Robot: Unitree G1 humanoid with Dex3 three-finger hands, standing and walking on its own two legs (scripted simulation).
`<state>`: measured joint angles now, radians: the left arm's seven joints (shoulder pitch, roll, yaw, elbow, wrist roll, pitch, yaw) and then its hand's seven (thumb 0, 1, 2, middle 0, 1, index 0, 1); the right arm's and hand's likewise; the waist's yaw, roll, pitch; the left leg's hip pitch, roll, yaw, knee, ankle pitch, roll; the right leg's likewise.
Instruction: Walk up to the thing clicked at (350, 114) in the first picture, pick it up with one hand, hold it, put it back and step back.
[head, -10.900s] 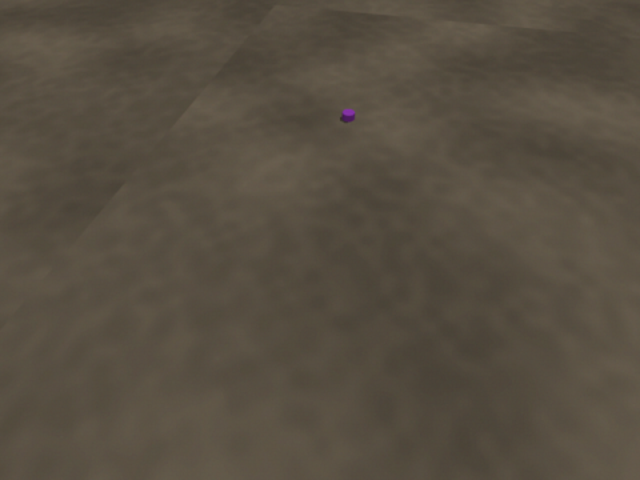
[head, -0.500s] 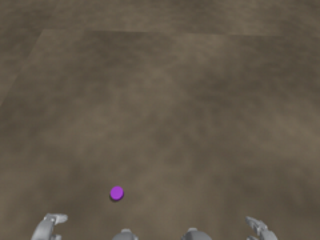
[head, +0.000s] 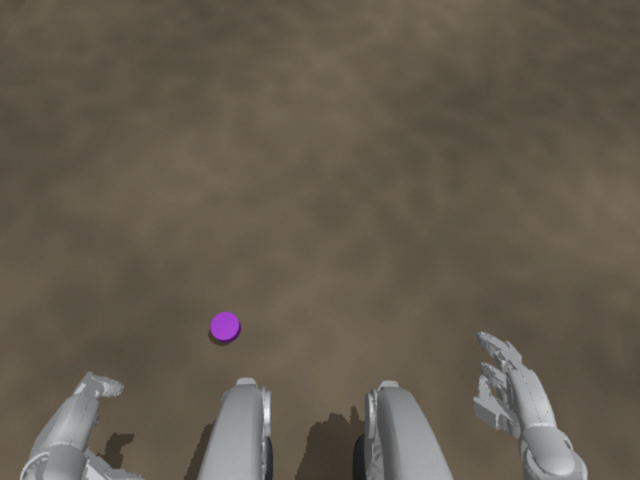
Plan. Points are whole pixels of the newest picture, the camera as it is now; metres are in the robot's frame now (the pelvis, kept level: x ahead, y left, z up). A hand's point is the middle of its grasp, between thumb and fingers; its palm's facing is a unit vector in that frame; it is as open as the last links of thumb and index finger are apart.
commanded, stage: rise first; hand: left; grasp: from above
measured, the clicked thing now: (226, 327) +0.41 +0.22 -0.59
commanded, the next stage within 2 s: approach in 1.86 s
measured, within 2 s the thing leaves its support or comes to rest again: neither
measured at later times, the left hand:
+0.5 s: hand (160, 371) +0.28 +0.29 -0.34, palm faces -0.48 -0.26 -0.84, open 14.2 cm
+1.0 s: hand (177, 351) +0.33 +0.28 -0.42, palm faces -0.47 -0.03 -0.88, open 14.2 cm
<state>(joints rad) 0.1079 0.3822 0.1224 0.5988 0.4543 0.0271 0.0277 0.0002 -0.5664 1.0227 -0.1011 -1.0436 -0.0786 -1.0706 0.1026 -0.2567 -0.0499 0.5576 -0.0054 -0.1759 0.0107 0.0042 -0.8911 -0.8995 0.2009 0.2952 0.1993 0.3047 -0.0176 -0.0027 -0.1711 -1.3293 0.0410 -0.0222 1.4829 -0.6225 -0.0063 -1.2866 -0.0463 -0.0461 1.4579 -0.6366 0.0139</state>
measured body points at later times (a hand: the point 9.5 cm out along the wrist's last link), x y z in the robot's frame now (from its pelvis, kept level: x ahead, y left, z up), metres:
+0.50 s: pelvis -0.07 +0.00 -0.20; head +0.14 +0.01 +0.20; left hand +0.30 +0.30 -0.30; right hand +0.06 -0.27 -0.34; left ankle +0.03 +0.12 -0.58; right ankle +0.02 -0.13 -0.58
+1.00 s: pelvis -0.07 +0.01 -0.26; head +0.15 +0.05 +0.14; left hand +0.35 +0.28 -0.37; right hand +0.02 -0.28 -0.38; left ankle +0.03 +0.12 -0.58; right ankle +0.02 -0.13 -0.58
